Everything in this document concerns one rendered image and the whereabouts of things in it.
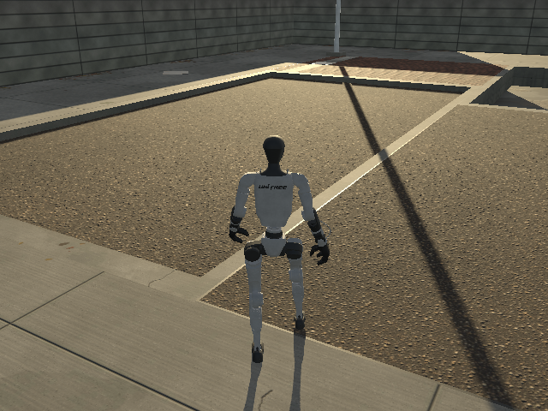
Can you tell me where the robot right upper arm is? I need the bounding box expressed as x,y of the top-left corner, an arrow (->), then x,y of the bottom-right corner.
291,172 -> 315,221

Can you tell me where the robot left foot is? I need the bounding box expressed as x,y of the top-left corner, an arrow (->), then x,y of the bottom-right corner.
252,340 -> 264,363

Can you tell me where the right robot hand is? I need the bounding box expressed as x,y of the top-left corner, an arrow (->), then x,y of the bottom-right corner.
310,243 -> 330,265

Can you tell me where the left robot hand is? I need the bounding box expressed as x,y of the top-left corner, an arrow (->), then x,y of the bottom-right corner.
229,228 -> 249,243

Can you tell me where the robot left upper arm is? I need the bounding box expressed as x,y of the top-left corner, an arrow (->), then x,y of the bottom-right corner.
233,172 -> 257,218

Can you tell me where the robot foot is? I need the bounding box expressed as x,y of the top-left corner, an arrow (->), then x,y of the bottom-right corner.
294,311 -> 306,330
252,340 -> 264,363

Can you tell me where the robot left forearm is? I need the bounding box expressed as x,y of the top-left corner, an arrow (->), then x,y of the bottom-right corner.
229,205 -> 242,232

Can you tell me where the robot right forearm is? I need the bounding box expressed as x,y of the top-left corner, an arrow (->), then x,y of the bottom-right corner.
307,208 -> 327,247

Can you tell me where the robot right foot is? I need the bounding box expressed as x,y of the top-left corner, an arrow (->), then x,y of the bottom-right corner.
294,311 -> 306,330

